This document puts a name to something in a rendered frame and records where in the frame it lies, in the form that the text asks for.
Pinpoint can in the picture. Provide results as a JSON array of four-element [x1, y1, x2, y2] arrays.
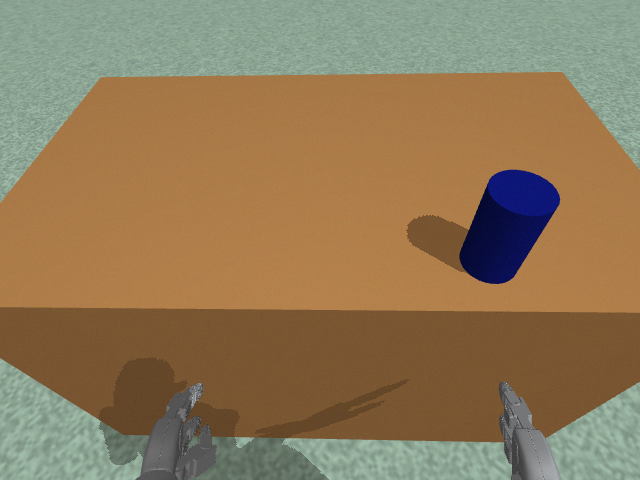
[[460, 170, 560, 284]]

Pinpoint left robot hand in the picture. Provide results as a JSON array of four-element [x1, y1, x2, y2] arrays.
[[140, 383, 217, 480]]

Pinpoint right robot hand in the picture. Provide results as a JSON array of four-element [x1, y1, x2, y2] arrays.
[[499, 381, 561, 480]]

